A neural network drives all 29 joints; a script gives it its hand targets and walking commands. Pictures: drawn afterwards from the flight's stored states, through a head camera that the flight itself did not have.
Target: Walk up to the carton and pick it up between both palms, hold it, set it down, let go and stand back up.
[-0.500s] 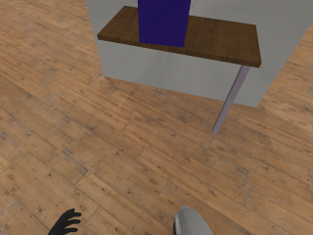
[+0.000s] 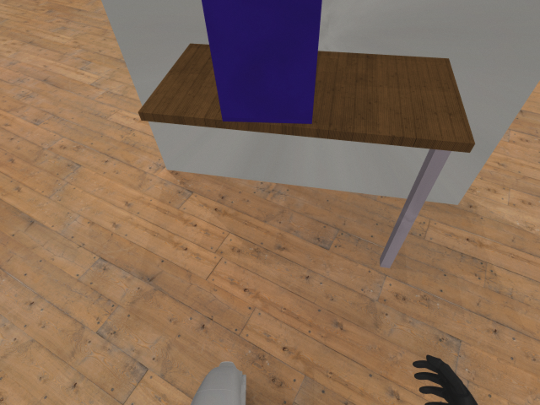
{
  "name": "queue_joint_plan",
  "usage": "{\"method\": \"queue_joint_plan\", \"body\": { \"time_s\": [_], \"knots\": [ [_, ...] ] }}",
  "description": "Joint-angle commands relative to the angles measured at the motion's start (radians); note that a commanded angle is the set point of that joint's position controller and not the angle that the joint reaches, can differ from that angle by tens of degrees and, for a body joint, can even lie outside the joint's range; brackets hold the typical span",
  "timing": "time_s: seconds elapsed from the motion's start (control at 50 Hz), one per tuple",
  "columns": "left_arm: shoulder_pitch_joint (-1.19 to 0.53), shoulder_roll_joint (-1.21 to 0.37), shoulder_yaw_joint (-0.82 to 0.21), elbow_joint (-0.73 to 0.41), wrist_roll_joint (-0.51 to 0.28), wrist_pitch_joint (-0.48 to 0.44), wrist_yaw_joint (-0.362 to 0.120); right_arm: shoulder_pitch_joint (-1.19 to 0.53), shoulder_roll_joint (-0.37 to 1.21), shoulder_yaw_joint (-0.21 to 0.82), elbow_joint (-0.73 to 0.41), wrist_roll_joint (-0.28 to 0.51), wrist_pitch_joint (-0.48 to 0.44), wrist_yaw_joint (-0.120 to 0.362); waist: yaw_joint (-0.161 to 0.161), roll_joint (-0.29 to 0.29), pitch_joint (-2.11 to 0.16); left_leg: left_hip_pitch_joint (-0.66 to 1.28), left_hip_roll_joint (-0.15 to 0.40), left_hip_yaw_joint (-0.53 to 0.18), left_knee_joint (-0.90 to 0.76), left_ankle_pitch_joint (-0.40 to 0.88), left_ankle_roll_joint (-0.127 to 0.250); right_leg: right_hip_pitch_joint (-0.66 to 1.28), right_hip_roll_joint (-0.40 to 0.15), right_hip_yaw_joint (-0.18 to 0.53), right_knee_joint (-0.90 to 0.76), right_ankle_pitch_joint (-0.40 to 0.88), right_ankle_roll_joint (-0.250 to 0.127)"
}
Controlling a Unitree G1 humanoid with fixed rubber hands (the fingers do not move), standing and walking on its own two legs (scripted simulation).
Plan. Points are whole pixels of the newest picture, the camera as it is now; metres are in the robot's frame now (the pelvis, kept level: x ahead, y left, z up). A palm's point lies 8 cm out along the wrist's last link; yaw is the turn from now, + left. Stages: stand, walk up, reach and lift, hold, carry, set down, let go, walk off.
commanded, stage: walk up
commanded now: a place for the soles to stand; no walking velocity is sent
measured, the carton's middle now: (269, 43) +0.92 +0.08 +0.09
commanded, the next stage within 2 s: none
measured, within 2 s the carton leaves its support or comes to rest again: neither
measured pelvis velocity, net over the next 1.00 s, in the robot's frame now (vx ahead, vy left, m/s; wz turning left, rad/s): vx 0.36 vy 0.10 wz -0.22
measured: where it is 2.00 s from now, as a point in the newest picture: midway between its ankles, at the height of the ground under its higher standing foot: (267, 333)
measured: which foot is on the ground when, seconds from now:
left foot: up 0.00-0.06, down 0.08-0.56, up 0.58-0.92, down 0.94-1.00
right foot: down 0.00-0.10, up 0.12-0.52, down 0.54-0.94, up 0.96-1.00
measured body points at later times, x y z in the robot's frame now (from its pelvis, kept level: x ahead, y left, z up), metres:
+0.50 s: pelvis +0.19 +0.06 +0.00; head +0.20 +0.05 +0.45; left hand +0.39 +0.27 -0.08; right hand +0.12 -0.23 -0.12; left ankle +0.16 +0.17 -0.73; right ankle +0.27 -0.08 -0.71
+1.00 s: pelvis +0.36 +0.10 -0.02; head +0.37 +0.10 +0.43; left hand +0.46 +0.36 -0.13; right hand +0.43 -0.20 -0.10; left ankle +0.47 +0.20 -0.73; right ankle +0.28 -0.05 -0.70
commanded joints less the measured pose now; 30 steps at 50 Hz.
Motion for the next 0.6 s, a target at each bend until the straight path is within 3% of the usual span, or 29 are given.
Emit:
{"method": "queue_joint_plan", "body": {
  "time_s": [0.0, 0.02, 0.04, 0.06, 0.08, 0.1, 0.12, 0.14, 0.18, 0.22, 0.28, 0.36, 0.38, 0.44, 0.48, 0.5, 0.52, 0.54, 0.56, 0.58],
  "knots": [
    [-0.022, 0.189, 0.055, -0.08, -0.001, -0.007, -0.001, 0.049, -0.076, -0.047, -0.072, -0.003, -0.029, -0.007, -0.047, -0.164, 0.013, 0.23, -0.041, 0.037, -0.133, 0.033, 0.025, -0.187, -0.222, 0.221, -0.18, -0.084, -0.173],
    [-0.029, 0.175, 0.048, -0.085, 0.003, -0.002, -0.001, 0.099, -0.084, -0.056, -0.066, -0.005, -0.037, -0.016, -0.08, -0.129, 0.016, 0.325, -0.052, 0.034, -0.17, 0.029, 0.038, -0.233, -0.22, 0.222, -0.115, -0.094, -0.156],
    [-0.008, 0.144, 0.034, -0.088, 0.005, 0.003, -0.004, 0.174, -0.108, -0.068, -0.052, -0.009, -0.047, -0.027, -0.115, -0.065, -0.019, 0.447, -0.073, 0.027, -0.188, -0.015, 0.051, -0.28, -0.18, 0.183, 0.022, -0.073, -0.128],
    [0.042, 0.074, 0.012, -0.098, 0.012, 0.004, -0.009, 0.26, -0.16, -0.083, -0.034, -0.021, -0.056, -0.039, -0.154, 0.092, -0.078, 0.579, 0.023, -0.115, -0.234, -0.169, 0.087, -0.352, -0.099, 0.091, 0.301, -0.021, -0.084],
    [0.101, 0.015, -0.008, -0.134, 0.003, 0.006, -0.012, 0.291, -0.241, -0.095, -0.05, -0.024, -0.057, -0.049, -0.154, 0.279, -0.121, 0.629, 0.28, -0.534, -0.433, -0.434, 0.19, -0.491, 0.025, -0.029, 0.629, -0.232, -0.011],
    [0.061, 0.103, 0.019, -0.143, 0.013, 0.026, 0.002, 0.266, -0.265, -0.102, -0.038, -0.001, -0.04, -0.056, -0.157, 0.185, -0.082, 0.561, 0.375, -0.761, -0.572, -0.61, 0.291, -0.557, 0.005, 0.003, 0.73, -0.277, 0.001],
    [-0.011, 0.148, 0.032, -0.15, 0.018, 0.038, 0.004, 0.232, -0.223, -0.086, -0.035, 0.02, -0.034, -0.059, -0.15, 0.083, 0.025, 0.46, 0.347, -0.717, -0.603, -0.642, 0.272, -0.576, -0.035, 0.043, 0.778, -0.192, 0.002],
    [-0.041, 0.142, 0.036, -0.148, 0.008, 0.042, -0.001, 0.205, -0.189, -0.075, -0.025, 0.023, -0.032, -0.059, -0.14, 0.037, 0.094, 0.387, 0.291, -0.533, -0.568, -0.518, 0.249, -0.564, -0.052, 0.042, 0.783, -0.12, 0.004],
    [-0.001, 0.107, 0.035, -0.126, -0.011, 0.041, -0.014, 0.128, -0.157, -0.06, -0.02, 0.006, -0.03, -0.062, -0.102, 0.057, 0.079, 0.319, 0.192, -0.268, -0.537, -0.321, 0.206, -0.477, -0.085, 0.03, 0.643, -0.045, 0.009],
    [0.016, 0.075, 0.029, -0.114, -0.009, 0.038, -0.025, 0.117, -0.132, -0.049, 0.006, 0.005, -0.039, -0.058, -0.087, 0.094, 0.033, 0.305, 0.139, -0.144, -0.526, -0.177, 0.202, -0.399, -0.074, -0.011, 0.58, -0.009, 0.019],
    [-0.061, 0.046, 0.019, -0.134, -0.008, 0.034, -0.033, 0.175, -0.131, -0.042, 0.043, 0.008, -0.05, -0.06, -0.114, 0.065, 0.025, 0.386, 0.155, -0.097, -0.495, 0.008, 0.23, -0.428, -0.078, -0.038, 0.396, 0.017, 0.026],
    [-0.151, 0.026, 0.018, -0.165, -0.012, 0.025, -0.038, 0.194, -0.17, -0.049, 0.064, 0.014, -0.042, -0.051, -0.132, 0.107, -0.011, 0.386, 0.137, -0.016, -0.461, 0.0, 0.218, -0.307, -0.066, -0.094, 0.159, 0.116, 0.005],
    [-0.169, 0.03, 0.024, -0.169, -0.008, 0.026, -0.037, 0.204, -0.176, -0.052, 0.066, 0.014, -0.038, -0.05, -0.138, 0.084, -0.006, 0.365, 0.151, -0.025, -0.464, -0.032, 0.219, -0.269, -0.055, -0.112, 0.141, 0.123, 0.0],
    [-0.168, 0.042, 0.039, -0.178, -0.007, 0.019, -0.028, 0.204, -0.191, -0.051, 0.075, 0.016, -0.022, -0.045, -0.114, 0.047, 0.01, 0.287, 0.161, -0.011, -0.431, -0.141, 0.201, -0.124, -0.035, -0.129, 0.055, 0.161, -0.023],
    [-0.088, 0.064, 0.051, -0.163, -0.006, 0.011, -0.014, 0.2, -0.171, -0.036, 0.072, 0.015, -0.011, -0.043, -0.065, 0.004, 0.018, 0.208, 0.137, 0.029, -0.315, -0.138, 0.166, 0.012, -0.023, -0.111, 0.029, 0.118, -0.042],
    [-0.004, 0.094, 0.06, -0.145, 0.003, 0.004, -0.003, 0.216, -0.134, -0.019, 0.068, 0.013, -0.008, -0.042, -0.02, -0.066, -0.016, 0.146, 0.099, 0.089, -0.123, -0.058, 0.126, 0.138, -0.059, -0.027, 0.005, 0.058, -0.074],
    [0.11, 0.175, 0.077, -0.136, 0.021, -0.003, 0.013, 0.246, -0.076, 0.005, 0.032, 0.006, -0.008, -0.036, 0.033, -0.238, -0.104, 0.013, 0.008, 0.159, 0.224, -0.13, 0.059, 0.269, -0.283, 0.334, -0.103, -0.119, -0.155],
    [0.146, 0.251, 0.096, -0.135, 0.012, 0.007, 0.033, 0.263, -0.101, -0.003, 0.006, -0.001, 0.009, -0.034, 0.036, -0.274, -0.08, -0.139, -0.086, 0.091, 0.387, -0.413, 0.016, 0.278, -0.472, 0.727, -0.262, -0.218, -0.258],
    [0.135, 0.242, 0.095, -0.124, -0.009, 0.019, 0.047, 0.199, -0.169, -0.031, -0.005, -0.016, 0.031, -0.039, 0.041, -0.152, -0.043, -0.153, -0.047, 0.004, 0.49, -0.393, 0.018, 0.197, -0.489, 0.731, -0.287, -0.266, -0.295],
    [0.076, 0.214, 0.079, -0.127, -0.016, 0.022, 0.05, 0.17, -0.163, -0.035, -0.009, -0.01, 0.038, -0.037, 0.015, -0.122, 0.026, -0.184, -0.037, -0.019, 0.53, -0.317, 0.011, 0.139, -0.444, 0.607, -0.279, -0.17, -0.273]
  ]
}}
